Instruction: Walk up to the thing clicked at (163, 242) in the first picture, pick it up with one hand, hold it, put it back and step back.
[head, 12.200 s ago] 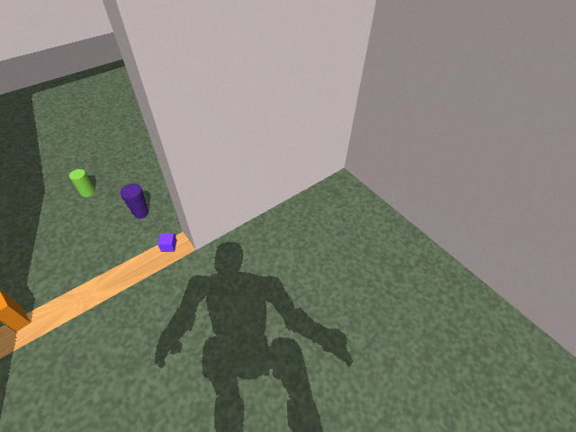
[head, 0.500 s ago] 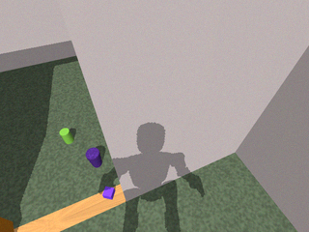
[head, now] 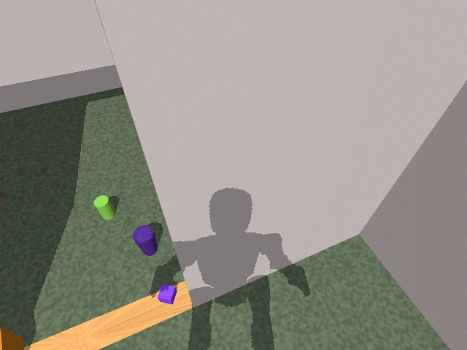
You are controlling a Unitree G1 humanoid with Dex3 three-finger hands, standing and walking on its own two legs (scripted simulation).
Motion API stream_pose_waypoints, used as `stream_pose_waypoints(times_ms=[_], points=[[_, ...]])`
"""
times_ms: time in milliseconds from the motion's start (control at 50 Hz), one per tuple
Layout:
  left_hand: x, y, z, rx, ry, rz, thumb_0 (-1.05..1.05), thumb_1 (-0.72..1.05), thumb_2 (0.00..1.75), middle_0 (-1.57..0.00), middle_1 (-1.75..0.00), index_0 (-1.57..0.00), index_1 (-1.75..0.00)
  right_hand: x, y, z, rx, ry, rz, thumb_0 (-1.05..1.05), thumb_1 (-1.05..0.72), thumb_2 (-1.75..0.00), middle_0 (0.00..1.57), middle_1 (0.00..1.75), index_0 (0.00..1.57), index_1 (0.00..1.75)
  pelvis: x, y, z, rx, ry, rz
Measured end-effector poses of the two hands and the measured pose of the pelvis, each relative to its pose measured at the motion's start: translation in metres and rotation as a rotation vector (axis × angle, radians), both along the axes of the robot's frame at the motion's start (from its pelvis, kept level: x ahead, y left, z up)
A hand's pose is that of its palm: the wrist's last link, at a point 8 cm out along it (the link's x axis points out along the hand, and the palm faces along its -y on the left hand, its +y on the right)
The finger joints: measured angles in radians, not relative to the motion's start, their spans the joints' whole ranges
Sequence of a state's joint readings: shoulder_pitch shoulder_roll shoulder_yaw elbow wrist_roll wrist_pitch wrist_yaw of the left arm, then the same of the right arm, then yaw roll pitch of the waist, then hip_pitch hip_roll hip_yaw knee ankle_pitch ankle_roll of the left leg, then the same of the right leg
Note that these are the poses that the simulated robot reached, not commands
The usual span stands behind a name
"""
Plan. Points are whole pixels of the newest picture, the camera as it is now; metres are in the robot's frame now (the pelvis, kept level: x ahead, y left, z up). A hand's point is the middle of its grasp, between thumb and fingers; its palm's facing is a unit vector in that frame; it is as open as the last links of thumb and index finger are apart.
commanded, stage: stand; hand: left
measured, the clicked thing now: (167, 294) +0.45 +0.27 -0.76
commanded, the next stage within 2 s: walk up in 0.66 s
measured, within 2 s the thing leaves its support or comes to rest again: neither
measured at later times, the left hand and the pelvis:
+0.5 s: hand out of the picture +0.07 +0.26 -0.16, palm faces -0.01 -0.94 -0.34, open 7.4 cm; pelvis +0.00 +0.00 +0.00, yaw +0 degrees
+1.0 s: hand out of the picture +0.10 +0.29 -0.16, palm faces +0.03 -0.93 -0.37, open 7.4 cm; pelvis +0.03 +0.02 +0.00, yaw +2 degrees
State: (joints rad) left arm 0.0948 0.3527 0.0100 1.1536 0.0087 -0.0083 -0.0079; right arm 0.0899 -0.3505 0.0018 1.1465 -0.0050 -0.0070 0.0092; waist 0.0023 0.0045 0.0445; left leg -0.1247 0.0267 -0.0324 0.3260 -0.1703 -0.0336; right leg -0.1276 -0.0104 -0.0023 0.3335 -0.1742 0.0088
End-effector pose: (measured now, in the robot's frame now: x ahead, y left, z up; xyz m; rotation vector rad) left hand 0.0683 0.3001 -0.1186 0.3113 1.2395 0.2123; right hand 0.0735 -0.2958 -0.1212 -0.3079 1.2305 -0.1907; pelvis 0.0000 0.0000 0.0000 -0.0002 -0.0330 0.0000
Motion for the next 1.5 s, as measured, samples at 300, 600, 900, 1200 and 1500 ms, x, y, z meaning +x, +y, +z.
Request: stream_pose_waypoints(times_ms=[300, 600, 900, 1200, 1500], points=[[-0.006, 0.001, -0.003, -0.002, 0.022, 0.005, 0.01, 0.9, 0.9, -0.21, -0.3, -0.2, -0.3, -0.005, -0.001, 0.0, -0.005, 0.022, -0.006, 0.01, -0.91, -0.9, 0.21, 0.3, 0.2, 0.3, 0.002, 0.0, 0.0, -0.002, 0.001, 0.001], [0.002, 0.004, -0.002, -0.002, 0.009, -0.002, 0.01, 0.9, 0.9, -0.21, -0.3, -0.2, -0.3, -0.003, 0.003, 0.0, -0.007, 0.023, -0.002, 0.01, -0.91, -0.9, 0.21, 0.3, 0.2, 0.3, 0.005, 0.004, 0.0, -0.001, 0.004, 0.002], [0.011, 0.023, -0.001, 0.019, -0.017, 0.039, 0.01, 0.9, 0.9, -0.21, -0.3, -0.2, -0.3, 0.005, 0.013, -0.004, -0.006, 0.058, -0.001, 0.01, -0.91, -0.9, 0.2, 0.3, 0.2, 0.3, 0.026, 0.016, -0.003, -0.001, 0.007, 0.02], [0.041, 0.032, -0.001, 0.033, -0.051, 0.032, 0.01, 0.9, 0.9, -0.21, -0.3, -0.2, -0.3, 0.054, 0.025, -0.002, -0.003, -0.015, 0.013, 0.01, -0.91, -0.9, 0.21, 0.3, 0.2, 0.3, 0.042, 0.024, -0.006, 0.002, 0.004, 0.038], [0.031, 0.031, 0.002, 0.042, -0.059, 0.058, 0.01, 0.9, 0.9, -0.21, -0.3, -0.2, -0.3, 0.078, 0.025, -0.001, 0.006, -0.055, 0.061, 0.01, -0.91, -0.9, 0.21, 0.3, 0.2, 0.3, 0.04, 0.02, -0.006, 0.002, -0.008, 0.058]])
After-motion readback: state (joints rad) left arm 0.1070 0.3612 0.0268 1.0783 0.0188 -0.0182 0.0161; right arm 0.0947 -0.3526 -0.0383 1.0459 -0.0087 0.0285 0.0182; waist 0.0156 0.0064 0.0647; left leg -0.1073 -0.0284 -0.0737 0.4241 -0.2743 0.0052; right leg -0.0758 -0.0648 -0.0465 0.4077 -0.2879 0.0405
